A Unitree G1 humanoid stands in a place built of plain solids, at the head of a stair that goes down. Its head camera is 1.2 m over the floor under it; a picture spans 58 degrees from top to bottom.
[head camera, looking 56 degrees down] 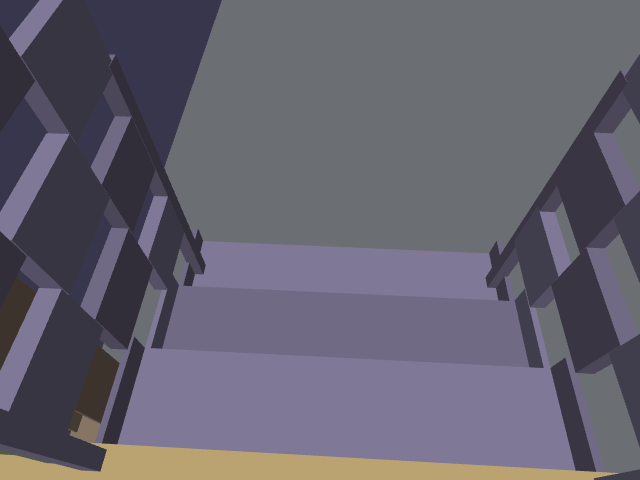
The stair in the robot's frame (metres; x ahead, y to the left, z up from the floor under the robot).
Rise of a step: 0.14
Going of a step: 0.30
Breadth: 1.32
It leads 3 degrees to the right of straight ahead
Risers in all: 4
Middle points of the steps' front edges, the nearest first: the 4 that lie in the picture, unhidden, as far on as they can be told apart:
0.16 -0.06 0.00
0.46 -0.08 -0.14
0.76 -0.10 -0.28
1.06 -0.11 -0.42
